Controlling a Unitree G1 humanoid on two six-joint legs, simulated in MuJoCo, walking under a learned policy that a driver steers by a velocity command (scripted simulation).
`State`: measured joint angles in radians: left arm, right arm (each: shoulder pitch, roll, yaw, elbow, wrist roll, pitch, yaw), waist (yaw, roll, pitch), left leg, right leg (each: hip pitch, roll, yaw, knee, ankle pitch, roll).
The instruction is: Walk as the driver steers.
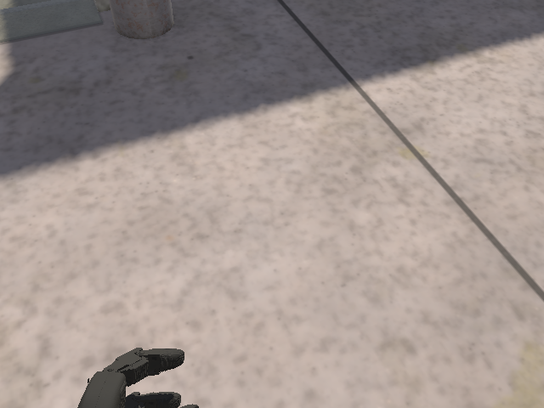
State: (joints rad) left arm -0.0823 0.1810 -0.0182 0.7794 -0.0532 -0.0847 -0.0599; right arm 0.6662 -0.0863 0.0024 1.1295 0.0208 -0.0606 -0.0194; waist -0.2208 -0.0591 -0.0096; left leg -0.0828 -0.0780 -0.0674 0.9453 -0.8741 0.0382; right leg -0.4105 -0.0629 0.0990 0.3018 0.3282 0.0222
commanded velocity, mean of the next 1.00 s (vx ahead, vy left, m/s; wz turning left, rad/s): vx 0.49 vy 0.00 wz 0.40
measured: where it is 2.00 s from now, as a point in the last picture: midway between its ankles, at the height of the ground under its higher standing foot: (132, 356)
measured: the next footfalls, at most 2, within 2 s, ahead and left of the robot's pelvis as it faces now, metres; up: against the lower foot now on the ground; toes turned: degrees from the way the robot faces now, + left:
right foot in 0.04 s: +0.16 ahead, -0.14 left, -0.16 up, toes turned +2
left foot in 0.52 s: +0.40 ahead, +0.17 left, -0.16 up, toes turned +19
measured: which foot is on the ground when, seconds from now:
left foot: down 0.00-0.04, up 0.06-0.50, down 0.52-1.00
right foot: up 0.00-0.02, down 0.04-0.54, up 0.56-1.00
